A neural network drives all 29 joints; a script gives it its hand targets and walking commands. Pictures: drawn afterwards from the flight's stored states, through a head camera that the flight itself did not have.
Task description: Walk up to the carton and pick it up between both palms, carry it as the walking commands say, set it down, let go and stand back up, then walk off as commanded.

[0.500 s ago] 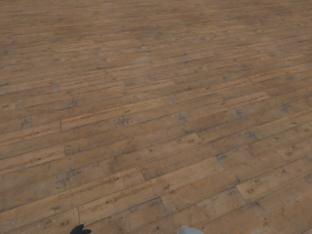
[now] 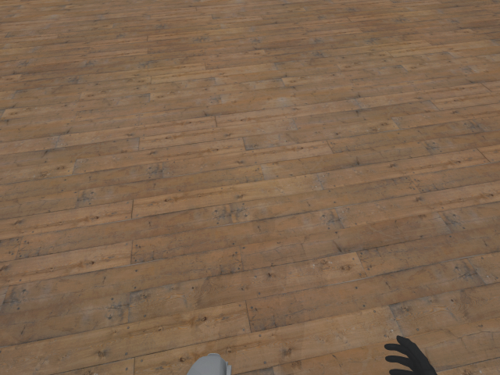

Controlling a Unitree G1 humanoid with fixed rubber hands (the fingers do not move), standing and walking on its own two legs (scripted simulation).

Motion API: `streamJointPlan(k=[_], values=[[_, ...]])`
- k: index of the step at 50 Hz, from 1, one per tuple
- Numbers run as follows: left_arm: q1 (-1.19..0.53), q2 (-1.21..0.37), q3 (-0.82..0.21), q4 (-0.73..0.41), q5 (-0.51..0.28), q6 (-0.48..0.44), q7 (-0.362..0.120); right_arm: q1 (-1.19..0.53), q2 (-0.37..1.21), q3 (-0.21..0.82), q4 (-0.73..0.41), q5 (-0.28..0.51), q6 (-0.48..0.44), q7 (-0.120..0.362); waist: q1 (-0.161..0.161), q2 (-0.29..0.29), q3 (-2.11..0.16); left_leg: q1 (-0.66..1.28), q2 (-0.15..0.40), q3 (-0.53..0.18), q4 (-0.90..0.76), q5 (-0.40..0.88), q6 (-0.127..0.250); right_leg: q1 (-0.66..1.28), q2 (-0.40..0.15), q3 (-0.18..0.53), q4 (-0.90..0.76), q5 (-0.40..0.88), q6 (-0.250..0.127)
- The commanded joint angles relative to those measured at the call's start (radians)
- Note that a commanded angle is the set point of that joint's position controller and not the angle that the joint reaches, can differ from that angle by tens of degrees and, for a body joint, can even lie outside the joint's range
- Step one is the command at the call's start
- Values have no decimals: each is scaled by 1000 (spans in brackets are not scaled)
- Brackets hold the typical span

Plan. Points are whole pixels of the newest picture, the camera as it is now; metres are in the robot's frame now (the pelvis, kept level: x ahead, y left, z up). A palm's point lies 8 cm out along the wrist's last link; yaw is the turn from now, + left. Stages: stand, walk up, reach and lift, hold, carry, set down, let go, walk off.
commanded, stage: walk off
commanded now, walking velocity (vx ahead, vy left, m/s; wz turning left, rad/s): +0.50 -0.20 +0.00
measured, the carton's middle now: out of the picture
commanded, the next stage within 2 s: stand in 1.04 s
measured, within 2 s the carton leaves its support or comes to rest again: neither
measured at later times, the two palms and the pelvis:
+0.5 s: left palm (171, 262) +0.35 +0.24 -0.14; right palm out of the picture +0.16 -0.27 -0.11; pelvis +0.24 +0.00 +0.00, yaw +0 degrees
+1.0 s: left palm (206, 220) +0.45 +0.18 -0.12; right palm (418, 190) +0.58 -0.33 -0.11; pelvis +0.45 -0.08 +0.00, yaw -1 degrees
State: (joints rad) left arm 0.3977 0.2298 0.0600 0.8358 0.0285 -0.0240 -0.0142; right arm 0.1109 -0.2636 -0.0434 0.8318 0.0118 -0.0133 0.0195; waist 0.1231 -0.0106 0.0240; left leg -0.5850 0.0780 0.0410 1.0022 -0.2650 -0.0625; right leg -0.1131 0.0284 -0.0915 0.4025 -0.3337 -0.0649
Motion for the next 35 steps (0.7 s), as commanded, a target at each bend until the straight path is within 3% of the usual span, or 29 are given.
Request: streamJointPlan(k=[1, 2, 4, 5, 6, 7, 8, 9, 10, 11, 12, 13, 14, 15, 16, 19, 21, 23, 24, 25, 26, 28, 29, 30, 31, 32, 33, 34, 35], values=[[143, 145, 22, 78, -1, -20, 21, -127, -2, 18, -128, -37, -14, 2, -12, -118, -54, -79, -21, 71, -349, -64, 29, 362, -233, 132, -76, 525, -127], [150, 137, 23, 69, 4, -19, 18, -117, -22, 5, -127, -37, -20, -9, -14, -120, -62, -9, -44, 124, -397, -89, 37, 334, -234, 113, -47, 623, -116], [74, 183, 34, 60, -11, -28, 10, 26, -35, 3, -82, -31, -32, -25, -102, -133, -106, 215, -83, 142, -503, -9, 79, 235, -216, 51, 125, 865, -80], [54, 175, 37, 53, -30, -30, 6, 188, -73, -19, -34, -37, -38, -38, -172, -45, -184, 447, -61, 107, -551, 113, 102, 115, -189, 39, 295, 841, -49], [33, 133, 31, 13, -29, -37, -2, 415, -192, -64, 32, -51, -45, -56, -266, 130, -279, 707, 135, -98, -532, 204, 154, -120, -141, 4, 534, 496, -4], [33, 59, 12, -29, -8, -44, -12, 481, -308, -88, 55, -50, -45, -65, -246, 313, -250, 891, 390, -562, -622, 214, 223, -492, 29, 49, 784, -212, 40], [-27, 57, 14, -57, 17, -32, -12, 449, -329, -87, 48, -26, -37, -67, -236, 160, -166, 799, 413, -714, -683, 221, 252, -594, -18, 156, 869, -253, 27], [-51, 88, 20, -55, 14, -24, -18, 358, -234, -60, 23, -17, -38, -57, -196, 57, -50, 674, 378, -625, -699, 182, 254, -606, -66, 154, 896, -147, 25], [-61, 66, 16, -58, 9, -24, -21, 300, -185, -41, 23, -26, -42, -46, -163, 20, 28, 567, 330, -532, -706, 154, 233, -583, -84, 153, 859, -76, 29], [-100, 83, 23, -56, 12, -15, -20, 233, -124, -25, 16, -36, -47, -40, -143, 16, 50, 468, 283, -428, -743, 55, 217, -527, -108, 146, 811, -17, 39], [-113, 79, 24, -64, 11, -3, -27, 239, -106, -22, 20, -36, -54, -41, -133, 75, 61, 431, 245, -367, -764, 72, 191, -490, -120, 137, 789, 44, 43], [-139, 73, 26, -72, 9, 5, -31, 272, -119, -20, 35, -32, -57, -37, -141, 125, 81, 427, 234, -330, -766, 126, 176, -502, -111, 124, 771, 47, 48], [-135, 64, 23, -68, 18, 13, -42, 298, -80, -7, 56, -28, -64, -41, -132, 124, 93, 419, 256, -324, -763, 226, 176, -516, -118, 118, 769, 68, 47], [-128, 34, 20, -78, 10, 15, -41, 319, -133, -26, 61, -27, -66, -42, -115, 169, 75, 409, 236, -264, -773, 155, 161, -492, -130, 123, 735, 80, 53], [-133, 57, 17, -67, 13, 15, -46, 321, -149, -35, 66, -20, -68, -35, -123, 185, 55, 442, 246, -277, -773, 122, 154, -520, -118, 99, 750, 99, 51], [-279, 58, 9, -93, 16, 25, -56, 383, -90, -13, 82, -23, -67, -41, -153, 95, 142, 412, 264, -293, -834, -9, 198, -609, -151, 102, 683, 191, 83], [-351, 17, -6, -124, -4, 19, -62, 408, -81, -8, 106, -29, -71, -40, -172, 171, 164, 393, 250, -177, -842, 114, 188, -579, -161, 76, 571, 220, 87], [-413, 36, -9, -139, -9, 14, -73, 383, -116, -17, 91, -33, -76, -35, -181, 211, 158, 419, 239, -136, -827, 244, 162, -524, -166, 68, 438, 212, 77], [-410, 23, -13, -128, -14, 11, -72, 405, -116, -19, 97, -37, -72, -39, -192, 184, 180, 473, 225, -113, -813, 279, 156, -531, -136, 17, 383, 205, 82], [-427, 14, -15, -142, -13, 8, -81, 370, -123, -26, 94, -37, -69, -45, -166, 182, 168, 470, 256, -114, -819, 328, 150, -477, -156, 30, 311, 150, 70], [-432, 14, -20, -138, -15, 0, -81, 406, -119, -21, 90, -33, -69, -50, -192, 153, 162, 474, 238, -106, -795, 366, 139, -438, -142, 3, 227, 170, 71], [-352, 40, -13, -94, -9, 1, -71, 390, -193, -42, 100, -31, -64, -48, -149, 199, 26, 517, 232, -59, -642, 616, 130, -229, -95, -31, 135, 131, 40], [-179, 79, 11, -39, -9, -8, -56, 343, -223, -51, 78, -25, -68, -57, -73, 178, -75, 512, 231, -49, -490, 655, 96, -66, -140, 51, 28, 245, 2], [-19, 123, 28, 36, -1, -15, -45, 305, -232, -62, 57, -16, -69, -54, 2, 51, -222, 403, 156, -11, -259, 563, 63, 207, -109, 49, 39, 262, -20], [129, 229, 60, 93, 19, -22, -26, 325, -111, -25, 48, -25, -63, -45, 41, -183, -307, 189, 61, 27, 21, 59, 44, 431, -280, 242, -10, 174, -47], [172, 286, 60, 100, 5, -28, -15, 350, -34, 1, 15, -25, -56, -47, 20, -414, -331, 8, -54, -27, 219, -404, 44, 491, -409, 441, -75, 112, -48], [176, 246, 53, 111, -12, -23, 2, 276, -125, -25, 3, -25, -54, -45, 25, -297, -215, -128, -60, -23, 339, -291, 57, 399, -405, 533, -151, 90, -107], [110, 221, 43, 102, -18, -22, 7, 251, -129, -26, 3, -27, -58, -43, -2, -166, -162, -173, -22, -40, 375, -264, 68, 341, -402, 467, -135, 95, -117], [33, 195, 34, 89, -24, -24, 6, 272, -77, -12, 28, -34, -58, -33, -43, -91, -120, -140, 17, -72, 310, -194, 76, 220, -351, 351, -97, 89, -60]])
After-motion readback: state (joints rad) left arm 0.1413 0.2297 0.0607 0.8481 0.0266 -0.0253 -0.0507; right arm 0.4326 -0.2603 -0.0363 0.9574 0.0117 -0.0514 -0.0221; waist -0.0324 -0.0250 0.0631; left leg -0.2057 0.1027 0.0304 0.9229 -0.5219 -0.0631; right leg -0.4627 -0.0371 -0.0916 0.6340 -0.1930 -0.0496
